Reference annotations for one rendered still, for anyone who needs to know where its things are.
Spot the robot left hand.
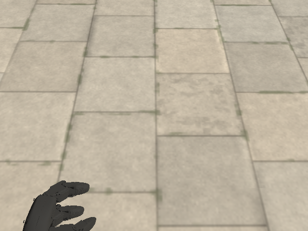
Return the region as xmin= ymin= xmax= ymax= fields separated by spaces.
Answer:
xmin=22 ymin=180 xmax=96 ymax=231

